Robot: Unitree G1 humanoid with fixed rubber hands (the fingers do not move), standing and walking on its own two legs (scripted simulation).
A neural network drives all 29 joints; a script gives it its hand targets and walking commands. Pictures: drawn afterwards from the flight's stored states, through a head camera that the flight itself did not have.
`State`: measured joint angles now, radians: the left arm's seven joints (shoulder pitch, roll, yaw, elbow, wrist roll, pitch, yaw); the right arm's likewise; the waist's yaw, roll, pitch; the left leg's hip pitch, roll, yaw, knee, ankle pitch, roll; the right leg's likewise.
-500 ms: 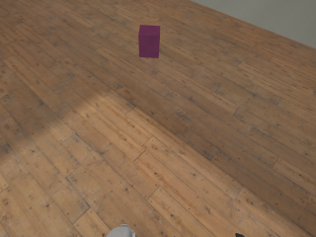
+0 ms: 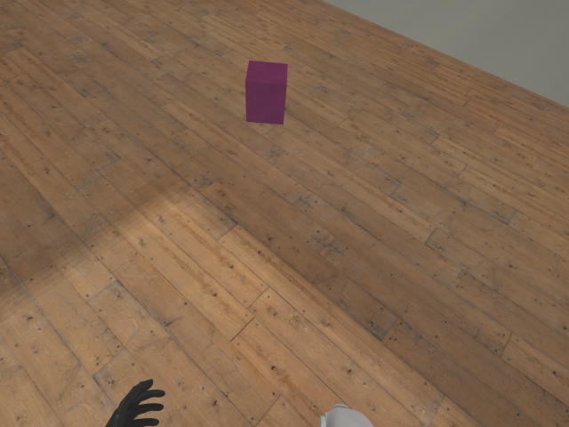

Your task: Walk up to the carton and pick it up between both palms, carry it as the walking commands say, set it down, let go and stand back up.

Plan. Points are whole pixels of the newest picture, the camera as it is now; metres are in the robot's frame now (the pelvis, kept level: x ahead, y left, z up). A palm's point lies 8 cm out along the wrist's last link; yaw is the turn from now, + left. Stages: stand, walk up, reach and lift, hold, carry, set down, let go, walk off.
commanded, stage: walk up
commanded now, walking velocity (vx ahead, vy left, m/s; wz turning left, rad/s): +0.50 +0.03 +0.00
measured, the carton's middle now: (266, 93) +1.76 +0.10 -0.64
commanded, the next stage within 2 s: none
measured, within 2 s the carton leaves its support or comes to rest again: neither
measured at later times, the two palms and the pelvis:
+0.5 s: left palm (115, 407) +0.16 +0.25 -0.14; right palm (409, 330) +0.29 -0.22 -0.12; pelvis +0.21 +0.01 +0.00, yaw +0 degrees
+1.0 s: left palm (174, 207) +0.54 +0.24 -0.13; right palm (401, 283) +0.38 -0.23 -0.12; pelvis +0.41 +0.01 +0.00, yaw +0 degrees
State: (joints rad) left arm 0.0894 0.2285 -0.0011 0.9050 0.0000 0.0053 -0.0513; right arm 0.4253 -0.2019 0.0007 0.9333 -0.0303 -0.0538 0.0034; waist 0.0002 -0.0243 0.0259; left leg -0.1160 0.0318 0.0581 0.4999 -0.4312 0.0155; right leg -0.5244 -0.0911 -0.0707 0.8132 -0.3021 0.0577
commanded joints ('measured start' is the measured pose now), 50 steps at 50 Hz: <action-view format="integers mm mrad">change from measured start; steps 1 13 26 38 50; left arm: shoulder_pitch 278 376 271 58 -20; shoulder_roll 127 141 85 63 37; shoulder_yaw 57 71 76 54 32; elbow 8 83 -24 -21 -51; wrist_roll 23 25 29 30 13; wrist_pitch -87 -98 -68 5 -65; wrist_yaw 30 59 39 5 14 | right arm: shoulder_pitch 26 -211 161 93 69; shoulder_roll -198 -61 -308 -182 -199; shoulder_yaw -76 -49 -107 -71 -74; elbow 17 -41 93 32 63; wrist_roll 25 -6 1 -1 6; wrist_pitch -13 45 -19 -48 -7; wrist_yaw -20 45 13 -4 -18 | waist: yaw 73 65 -131 -86 -43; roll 138 -122 399 204 215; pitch -258 49 -270 3 -35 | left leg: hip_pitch -22 -597 341 85 123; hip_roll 103 90 364 270 175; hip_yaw -53 -52 -587 -324 -94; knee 258 571 -250 -265 -43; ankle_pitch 829 217 90 492 787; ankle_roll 44 -48 72 -2 100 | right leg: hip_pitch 558 475 -161 -179 154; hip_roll -7 -285 48 -22 69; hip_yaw -40 208 32 54 -123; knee -372 -609 349 308 -313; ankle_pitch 175 258 -271 106 -6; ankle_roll -66 -159 -43 -8 -22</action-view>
